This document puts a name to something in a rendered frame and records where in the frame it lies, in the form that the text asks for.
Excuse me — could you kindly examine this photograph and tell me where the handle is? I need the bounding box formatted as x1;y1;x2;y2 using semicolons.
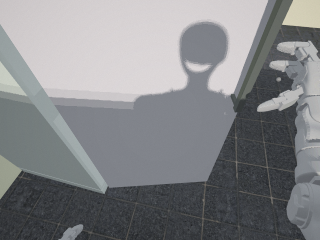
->
230;0;293;113

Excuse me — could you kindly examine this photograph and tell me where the fridge door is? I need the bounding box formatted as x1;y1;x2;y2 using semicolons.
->
0;0;276;188

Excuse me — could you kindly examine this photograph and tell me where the right robot forearm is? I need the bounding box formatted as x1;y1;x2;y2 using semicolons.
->
294;95;320;186

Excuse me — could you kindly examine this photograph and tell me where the robot right hand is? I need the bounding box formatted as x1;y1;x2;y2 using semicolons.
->
257;40;320;112

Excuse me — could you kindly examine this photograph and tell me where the robot right upper arm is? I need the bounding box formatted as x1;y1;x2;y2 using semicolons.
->
286;182;320;240

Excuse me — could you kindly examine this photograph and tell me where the robot left hand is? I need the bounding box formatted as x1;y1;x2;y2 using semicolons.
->
58;224;83;240

